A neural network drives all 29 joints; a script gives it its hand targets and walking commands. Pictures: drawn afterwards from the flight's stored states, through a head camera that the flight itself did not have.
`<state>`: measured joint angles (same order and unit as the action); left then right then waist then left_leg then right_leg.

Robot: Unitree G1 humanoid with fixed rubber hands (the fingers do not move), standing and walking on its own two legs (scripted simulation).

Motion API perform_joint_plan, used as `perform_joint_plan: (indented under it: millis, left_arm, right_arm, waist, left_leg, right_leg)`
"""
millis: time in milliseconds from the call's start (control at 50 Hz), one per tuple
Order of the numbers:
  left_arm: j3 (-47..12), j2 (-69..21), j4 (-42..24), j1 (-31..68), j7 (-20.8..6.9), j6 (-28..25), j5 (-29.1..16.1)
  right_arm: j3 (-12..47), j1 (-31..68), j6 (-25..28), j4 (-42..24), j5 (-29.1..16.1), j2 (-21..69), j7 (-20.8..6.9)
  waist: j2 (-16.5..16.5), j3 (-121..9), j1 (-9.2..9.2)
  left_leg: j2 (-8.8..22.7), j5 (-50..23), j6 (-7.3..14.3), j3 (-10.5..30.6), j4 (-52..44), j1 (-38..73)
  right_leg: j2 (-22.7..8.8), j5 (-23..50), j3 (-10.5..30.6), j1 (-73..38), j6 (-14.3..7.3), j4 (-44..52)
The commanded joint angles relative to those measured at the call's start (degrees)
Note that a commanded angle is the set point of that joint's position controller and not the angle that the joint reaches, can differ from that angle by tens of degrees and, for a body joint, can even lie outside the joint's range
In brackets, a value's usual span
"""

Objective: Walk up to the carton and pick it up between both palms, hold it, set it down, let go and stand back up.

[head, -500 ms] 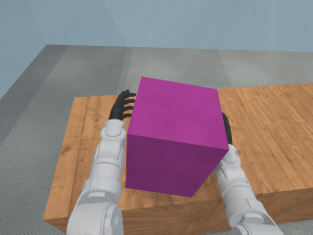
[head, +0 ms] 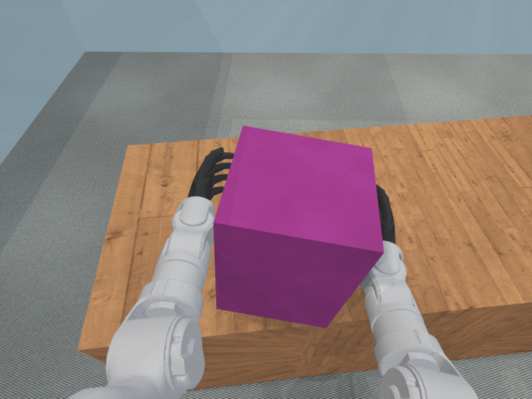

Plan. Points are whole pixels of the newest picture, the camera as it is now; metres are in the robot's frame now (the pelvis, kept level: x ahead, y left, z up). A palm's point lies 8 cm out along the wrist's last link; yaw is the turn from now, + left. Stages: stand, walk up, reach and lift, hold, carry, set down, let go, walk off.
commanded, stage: set down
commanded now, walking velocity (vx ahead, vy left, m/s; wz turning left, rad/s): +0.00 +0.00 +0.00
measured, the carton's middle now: (287, 235) +0.36 -0.06 +0.02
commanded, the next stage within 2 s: none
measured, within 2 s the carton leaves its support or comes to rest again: rests again in 0.38 s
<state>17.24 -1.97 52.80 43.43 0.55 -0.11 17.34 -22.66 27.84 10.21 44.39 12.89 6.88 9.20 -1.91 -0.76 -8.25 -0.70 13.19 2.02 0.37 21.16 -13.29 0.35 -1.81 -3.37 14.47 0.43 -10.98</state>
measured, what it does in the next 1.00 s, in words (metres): stands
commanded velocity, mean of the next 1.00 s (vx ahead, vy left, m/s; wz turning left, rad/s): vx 0.00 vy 0.00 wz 0.00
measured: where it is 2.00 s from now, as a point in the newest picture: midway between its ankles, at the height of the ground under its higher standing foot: outside the picture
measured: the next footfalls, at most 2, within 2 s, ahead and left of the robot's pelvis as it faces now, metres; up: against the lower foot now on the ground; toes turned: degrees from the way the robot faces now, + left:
none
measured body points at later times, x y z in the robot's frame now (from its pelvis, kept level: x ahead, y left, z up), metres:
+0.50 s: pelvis +0.01 +0.00 +0.00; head +0.07 +0.01 +0.44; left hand +0.43 +0.08 +0.03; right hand +0.34 -0.20 +0.00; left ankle -0.03 +0.09 -0.75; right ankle +0.04 -0.13 -0.75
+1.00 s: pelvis -0.01 -0.01 +0.00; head +0.07 +0.00 +0.44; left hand +0.42 +0.08 +0.02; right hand +0.34 -0.20 +0.00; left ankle -0.03 +0.09 -0.75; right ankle +0.04 -0.13 -0.75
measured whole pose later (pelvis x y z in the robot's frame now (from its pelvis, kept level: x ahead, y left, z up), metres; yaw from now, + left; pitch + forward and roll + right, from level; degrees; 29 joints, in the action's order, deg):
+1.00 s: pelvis -0.01 -0.01 +0.00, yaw +1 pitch +12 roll -2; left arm 21.8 0.6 64.2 44.3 0.7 -17.3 22.6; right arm -34.6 33.0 29.9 59.8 20.8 8.7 9.4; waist -1.4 -3.0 -7.7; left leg -0.5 12.4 1.1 1.4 24.1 -24.0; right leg 0.5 -1.0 -4.5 24.4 -0.6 -13.1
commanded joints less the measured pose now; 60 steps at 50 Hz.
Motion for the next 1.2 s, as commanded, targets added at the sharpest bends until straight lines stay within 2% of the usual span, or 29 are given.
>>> perform_joint_plan:
  millis: [0,40,80,140,160,220,300,420,440,480,540,580,600,640,760,800,820,840,860,880,940,960,980,1020,1060,1100,1120,1160,1180]
  left_arm:
    - [-15.47,-39.45,1.19,24.35,-7.84,-5.06,0.54]
    - [-14.23,-38.16,3.02,24.51,-7.52,-6.33,1.55]
    - [-14.06,-37.78,2.51,23.58,-7.51,-7.74,1.6]
    - [-17.66,-39.75,0.36,24.44,-6.52,-10.09,0.68]
    - [-16.9,-40.16,1.13,22.6,-5.83,-10.75,1.66]
    - [-17.94,-39.47,3.17,22.15,-5.47,-11.76,1.72]
    - [-19.72,-40.53,2.74,20.72,-4.52,-13.96,2.11]
    - [-18.76,-39.57,5.73,20.27,-4.82,-14.79,2.68]
    - [-19.92,-39.98,4.56,21.82,-4.9,-15.39,2.49]
    - [-18.15,-39.15,6.06,19.59,-5.2,-15.23,3.65]
    - [-18.35,-40.17,5.49,20.87,-4.65,-15.85,3.64]
    - [-16.19,-39.11,7.31,20.15,-5.19,-15.42,5.36]
    - [-16.04,-40.91,9.46,20.04,-5.57,-15.05,5.23]
    - [-15.39,-38.75,8.11,20.49,-5.31,-15.69,5.36]
    - [-13.46,-37.27,10.27,23.95,-5.23,-17.0,5.89]
    - [-11.95,-37.14,11.75,22.29,-5.3,-16.85,7.28]
    - [-10.48,-36.42,13.15,22.71,-5.5,-16.82,7.96]
    - [-10.62,-36.37,11.83,21.99,-5.35,-16.99,7.82]
    - [-8.67,-34.57,14.62,21.44,-6.06,-16.58,8.05]
    - [-9.6,-35.98,13.75,22.11,-5.89,-17.05,7.95]
    - [-7.94,-34.96,13.65,21.81,-6.09,-17.41,8.84]
    - [-7.76,-35.65,14.13,22.18,-6.1,-17.19,9.44]
    - [-7.37,-34.66,13.84,23.2,-6.33,-17.03,9.08]
    - [-6.87,-34.45,14.52,23.19,-6.59,-17.37,9.52]
    - [-5.95,-33.2,12.6,23.14,-6.17,-17.35,9.83]
    - [-4.24,-31.22,14.02,22.55,-6.49,-17.62,10.66]
    - [-5.3,-32.27,13.02,23.51,-6.48,-17.29,10.32]
    - [-4.96,-31.29,11.32,22.69,-6.05,-17.73,10.55]
    - [-5.32,-34.19,12.2,25.16,-6.45,-17.66,11.27]
  right_arm:
    - [21.27,40.3,8.27,-7.52,3.9,31.85,-5.54]
    - [20.98,38.83,9.11,-5.5,5.04,31.95,-5.54]
    - [20.91,37.15,10.3,-5.06,5.84,32.48,-5.24]
    - [20.88,36.33,12.96,-1.7,5.95,32.94,-5.44]
    - [21.34,37.41,14.12,-2.58,6.11,32.13,-5.56]
    - [21.16,37.19,15.07,0.11,6.28,31.09,-5.35]
    - [22.05,34.18,17.09,3.28,5.74,31.49,-5.32]
    - [19.14,33.83,18.34,7.5,6.54,30.71,-4.77]
    - [18.99,33.32,18.59,8.39,6.57,31.83,-4.75]
    - [18.25,30.9,18.68,10.32,6.73,31.14,-4.76]
    - [16.0,32.92,19.79,11.52,7.58,30.53,-5.06]
    - [13.54,32.05,19.81,14.69,8.62,29.72,-4.93]
    - [13.28,32.19,19.64,14.76,9.17,30.57,-4.87]
    - [13.34,31.46,20.33,11.14,9.48,29.41,-5.12]
    - [8.07,32.84,20.42,16.43,12.13,27.62,-5.63]
    - [6.79,32.34,20.49,18.38,13.26,28.14,-5.49]
    - [7.3,33.9,20.63,16.72,13.16,28.96,-5.72]
    - [6.79,31.58,20.65,16.13,13.65,29.41,-5.98]
    - [7.31,32.64,20.21,17.46,13.47,29.89,-5.88]
    - [6.78,31.65,20.23,17.98,13.89,29.83,-5.86]
    - [5.26,30.77,20.44,17.83,15.03,29.02,-5.84]
    - [4.08,30.51,20.11,20.28,16.27,29.68,-5.71]
    - [4.28,32.63,20.28,17.36,15.77,29.92,-5.76]
    - [3.46,31.83,20.57,17.81,17.06,29.89,-5.51]
    - [2.68,30.72,20.99,18.13,16.65,28.91,-5.61]
    - [2.87,29.54,20.89,20.11,17.67,28.36,-5.33]
    - [2.69,28.81,20.45,21.77,17.74,29.12,-5.27]
    - [2.28,28.18,21.22,20.21,17.42,28.49,-5.46]
    - [0.95,30.39,21.05,21.58,18.48,32.24,-5.61]
  waist:
    - [1.67,-30.8,-1.29]
    - [0.46,-30.67,0.16]
    - [2.03,-31.4,-0.22]
    - [-1.44,-36.29,-1.44]
    - [-2.9,-34.96,-0.41]
    - [-1.64,-33.84,-0.63]
    - [-3.26,-34.16,-1.0]
    - [-3.02,-29.65,-1.02]
    - [-3.62,-30.6,-2.25]
    - [-3.7,-28.91,-0.86]
    - [-5.56,-29.98,-1.72]
    - [-4.77,-26.07,-0.88]
    - [-5.13,-24.32,-2.01]
    - [-4.38,-28.34,-0.51]
    - [-6.11,-26.25,-1.89]
    - [-5.91,-26.7,-1.73]
    - [-5.29,-26.24,-0.11]
    - [-5.1,-27.1,-0.13]
    - [-2.16,-24.47,-0.03]
    - [-3.36,-24.7,-1.35]
    - [-3.44,-23.64,-0.51]
    - [-3.21,-21.27,-1.69]
    - [-3.4,-23.75,-0.64]
    - [-2.92,-21.78,-1.53]
    - [-4.07,-23.59,-0.5]
    - [-2.45,-22.3,-1.22]
    - [-3.44,-22.67,-2.42]
    - [-4.61,-25.04,-1.38]
    - [-5.38,-21.57,-2.72]
  left_leg:
    - [-1.22,-11.65,-4.05,-2.42,-4.06,-5.48]
    - [-1.12,-11.86,-3.98,-2.93,-3.63,-4.92]
    - [-1.03,-14.44,-3.9,-2.66,-2.99,-5.29]
    - [-0.7,-21.99,-6.01,-1.78,-0.49,-3.65]
    - [-0.46,-24.2,-6.41,-1.32,0.09,-1.42]
    - [0.29,-26.2,-6.64,-0.47,1.53,-0.49]
    - [0.28,-31.41,-7.52,0.24,2.89,-0.66]
    - [0.05,-27.85,-7.43,0.22,2.07,-3.11]
    - [0.71,-28.67,-7.67,0.62,2.35,-1.83]
    - [0.19,-27.56,-7.35,0.03,2.16,-4.1]
    - [0.9,-27.89,-8.06,0.75,3.08,-1.93]
    - [1.0,-25.59,-7.98,0.25,2.08,-2.08]
    - [0.77,-22.65,-7.72,-0.03,1.65,-3.01]
    - [-0.03,-19.76,-6.78,-0.92,0.82,-4.29]
    - [0.79,-12.66,-6.91,0.3,-0.7,-5.46]
    - [2.18,-13.35,-7.15,0.62,-0.28,-5.6]
    - [1.24,-12.28,-6.79,-0.76,-0.71,-6.04]
    - [0.96,-12.11,-6.53,-0.95,-0.78,-7.07]
    - [0.56,-10.13,-5.8,-1.92,-1.39,-9.22]
    - [1.16,-9.81,-5.68,-0.6,-2.22,-9.01]
    - [0.87,-8.15,-5.38,-1.39,-2.05,-8.36]
    - [1.21,-7.13,-5.27,-0.88,-2.25,-8.89]
    - [0.85,-5.94,-4.92,-1.33,-2.41,-9.11]
    - [0.79,-3.41,-4.39,-0.93,-3.14,-10.99]
    - [0.97,-6.24,-4.53,-0.97,-3.03,-10.36]
    - [0.64,-4.32,-4.31,-1.76,-2.64,-10.85]
    - [1.01,-5.15,-4.64,-1.58,-2.38,-11.64]
    - [0.77,-6.83,-4.59,-1.43,-2.45,-9.8]
    - [0.59,-5.72,-4.71,-1.49,-2.17,-10.98]
  right_leg:
    - [1.88,14.52,-0.97,-26.26,1.07,-5.39]
    - [1.51,13.93,-1.28,-24.36,1.03,-4.89]
    - [1.42,18.47,-1.05,-25.67,1.1,-5.45]
    - [2.26,21.82,-1.57,-24.98,0.34,-6.68]
    - [2.72,20.48,-1.89,-22.45,-0.08,-6.5]
    - [3.41,20.25,-1.77,-19.68,-0.68,-5.55]
    - [3.41,23.54,-0.86,-19.52,-0.87,-6.25]
    - [3.05,20.25,-0.62,-18.03,-0.99,-5.68]
    - [3.07,20.71,-0.66,-17.46,-0.95,-6.14]
    - [2.81,19.88,-0.95,-17.09,-1.02,-5.68]
    - [3.0,17.29,-1.34,-14.06,-1.77,-5.87]
    - [3.17,14.32,-1.63,-13.6,-2.05,-4.28]
    - [3.03,12.06,-2.54,-12.18,-2.3,-3.84]
    - [2.84,13.46,-2.47,-13.98,-1.98,-3.7]
    - [2.68,6.86,-3.15,-7.7,-1.9,-4.04]
    - [2.39,6.19,-3.06,-7.24,-1.56,-5.9]
    - [2.35,5.83,-3.27,-7.88,-1.87,-4.61]
    - [2.37,6.86,-2.61,-9.76,-1.91,-5.07]
    - [1.91,6.07,-2.35,-10.35,-1.69,-4.55]
    - [1.98,6.08,-2.71,-10.22,-1.74,-4.73]
    - [2.28,4.85,-3.36,-8.67,-1.93,-4.47]
    - [2.3,4.45,-3.63,-8.03,-1.81,-4.8]
    - [2.03,4.01,-3.65,-9.17,-1.66,-4.52]
    - [1.82,2.81,-3.73,-7.84,-1.27,-4.76]
    - [1.73,4.03,-3.24,-8.51,-1.26,-4.94]
    - [1.61,3.94,-3.58,-9.05,-1.28,-4.79]
    - [1.34,4.84,-3.16,-9.16,-1.35,-5.36]
    - [1.36,5.7,-3.71,-8.87,-1.2,-5.39]
    - [1.24,3.72,-3.85,-7.18,-1.28,-5.16]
